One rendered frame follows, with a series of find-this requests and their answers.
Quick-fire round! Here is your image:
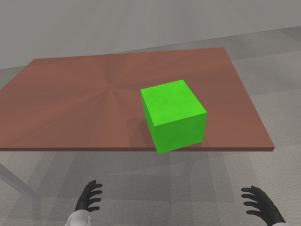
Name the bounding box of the table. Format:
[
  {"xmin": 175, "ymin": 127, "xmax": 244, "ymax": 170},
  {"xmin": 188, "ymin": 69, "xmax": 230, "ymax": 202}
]
[{"xmin": 0, "ymin": 47, "xmax": 275, "ymax": 202}]

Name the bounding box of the robot right hand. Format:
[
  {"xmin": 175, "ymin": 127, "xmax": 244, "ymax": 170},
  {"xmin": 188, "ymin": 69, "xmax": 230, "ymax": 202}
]
[{"xmin": 241, "ymin": 186, "xmax": 286, "ymax": 226}]

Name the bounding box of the robot left hand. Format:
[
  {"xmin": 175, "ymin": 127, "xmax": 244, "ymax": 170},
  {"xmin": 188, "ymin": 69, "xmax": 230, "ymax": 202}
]
[{"xmin": 74, "ymin": 180, "xmax": 102, "ymax": 212}]

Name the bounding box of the robot left forearm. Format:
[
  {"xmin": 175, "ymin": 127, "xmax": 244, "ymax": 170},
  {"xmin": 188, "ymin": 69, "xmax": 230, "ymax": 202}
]
[{"xmin": 65, "ymin": 210, "xmax": 92, "ymax": 226}]

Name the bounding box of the carton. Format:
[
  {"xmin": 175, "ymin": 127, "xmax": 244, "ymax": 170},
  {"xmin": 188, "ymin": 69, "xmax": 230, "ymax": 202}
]
[{"xmin": 140, "ymin": 80, "xmax": 207, "ymax": 154}]

